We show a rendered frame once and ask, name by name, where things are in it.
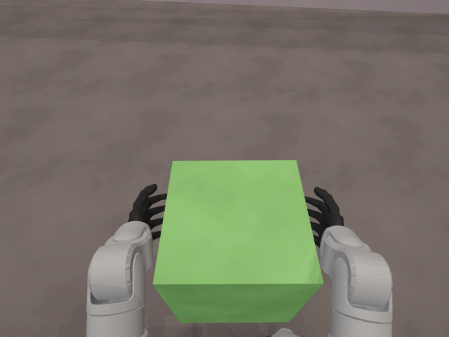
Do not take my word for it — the carton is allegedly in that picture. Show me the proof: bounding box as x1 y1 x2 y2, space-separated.
153 160 323 323

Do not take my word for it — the left robot hand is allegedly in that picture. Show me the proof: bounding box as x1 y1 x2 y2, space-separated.
128 184 167 241

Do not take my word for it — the robot right forearm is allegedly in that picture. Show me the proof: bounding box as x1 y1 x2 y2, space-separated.
319 225 393 337

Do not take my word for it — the right robot shin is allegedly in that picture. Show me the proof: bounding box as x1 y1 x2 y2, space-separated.
274 329 293 335

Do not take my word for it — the robot left forearm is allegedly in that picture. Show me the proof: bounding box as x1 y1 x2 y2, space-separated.
86 221 154 337

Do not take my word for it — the right robot hand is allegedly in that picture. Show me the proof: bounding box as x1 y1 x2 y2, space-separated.
304 187 344 248

